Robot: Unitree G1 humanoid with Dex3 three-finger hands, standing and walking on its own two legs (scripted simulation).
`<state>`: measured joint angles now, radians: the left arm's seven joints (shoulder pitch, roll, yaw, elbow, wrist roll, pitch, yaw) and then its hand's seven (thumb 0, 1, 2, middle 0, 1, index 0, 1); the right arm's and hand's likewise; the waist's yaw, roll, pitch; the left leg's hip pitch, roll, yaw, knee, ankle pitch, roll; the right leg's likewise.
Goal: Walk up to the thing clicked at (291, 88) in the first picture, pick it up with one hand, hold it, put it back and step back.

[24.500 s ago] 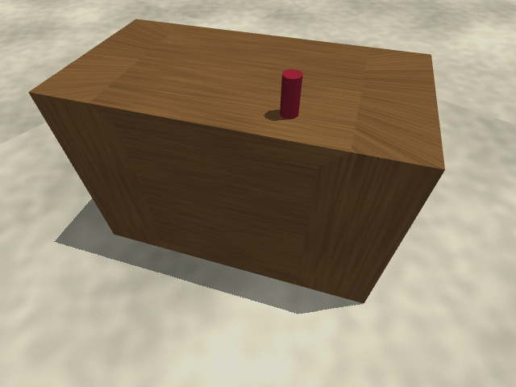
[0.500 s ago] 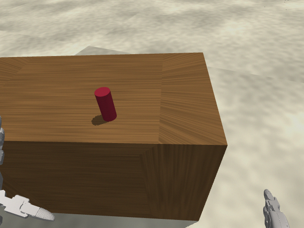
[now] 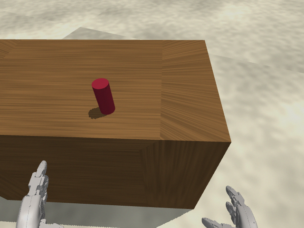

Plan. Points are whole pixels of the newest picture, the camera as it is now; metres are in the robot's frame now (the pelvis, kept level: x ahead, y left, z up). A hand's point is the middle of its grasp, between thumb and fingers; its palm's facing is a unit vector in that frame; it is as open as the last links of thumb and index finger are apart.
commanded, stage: home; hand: left
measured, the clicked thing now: (104, 97) +0.50 +0.19 +0.05
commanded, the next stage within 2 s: none
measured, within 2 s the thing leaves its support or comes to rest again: neither
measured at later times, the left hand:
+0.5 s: hand (95, 207) +0.20 +0.18 -0.08, palm faces +0.10 -0.97 -0.24, open 17.6 cm
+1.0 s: hand out of the picture +0.09 +0.25 -0.13, palm faces -0.06 -0.91 -0.41, open 17.7 cm
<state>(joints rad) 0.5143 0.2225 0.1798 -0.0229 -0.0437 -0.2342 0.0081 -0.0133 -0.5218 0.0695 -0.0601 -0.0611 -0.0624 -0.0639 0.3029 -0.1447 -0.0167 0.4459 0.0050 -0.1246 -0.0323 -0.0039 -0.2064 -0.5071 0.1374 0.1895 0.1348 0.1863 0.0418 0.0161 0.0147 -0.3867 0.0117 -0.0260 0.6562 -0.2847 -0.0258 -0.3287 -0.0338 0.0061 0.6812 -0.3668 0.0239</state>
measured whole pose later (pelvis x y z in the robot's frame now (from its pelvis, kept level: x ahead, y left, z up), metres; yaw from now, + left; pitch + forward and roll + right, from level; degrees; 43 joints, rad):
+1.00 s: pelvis -0.01 +0.00 -0.01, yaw -1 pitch -2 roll +0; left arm 0.28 0.38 0.00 0.79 0.04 -0.03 0.02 -0.01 -0.58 0.02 -0.05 -0.04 -0.05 -0.04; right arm 0.21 -0.35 -0.04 0.85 -0.04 0.01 0.02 0.01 -0.90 -0.90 0.20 0.30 0.20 0.30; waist -0.01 0.01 0.01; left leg -0.37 0.03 -0.02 0.72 -0.32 -0.02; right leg -0.30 -0.02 0.01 0.73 -0.39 0.02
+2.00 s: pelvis +0.00 +0.01 +0.02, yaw +0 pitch -3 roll +0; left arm 0.14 0.35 -0.01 1.14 0.02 -0.01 0.00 0.00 -0.57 0.02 -0.05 -0.04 -0.05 -0.05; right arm 0.13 -0.35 0.01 1.12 -0.01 0.00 0.01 0.01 -0.90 -0.90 0.20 0.30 0.20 0.30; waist -0.01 0.01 0.06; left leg -0.18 0.02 -0.02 0.38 -0.15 -0.02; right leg -0.12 -0.03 0.01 0.38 -0.21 0.03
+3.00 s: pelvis +0.01 +0.00 +0.03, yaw +0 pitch -3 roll +0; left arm 0.13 0.35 0.00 1.13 0.01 0.00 0.00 0.00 0.26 0.72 -0.19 -0.28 -0.19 -0.28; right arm 0.12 -0.35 0.01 1.13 -0.01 0.00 0.01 0.01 -0.91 -0.90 0.20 0.30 0.20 0.30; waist -0.01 0.00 0.05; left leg -0.15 0.02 -0.02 0.34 -0.15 -0.02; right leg -0.07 -0.03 0.00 0.33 -0.21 0.03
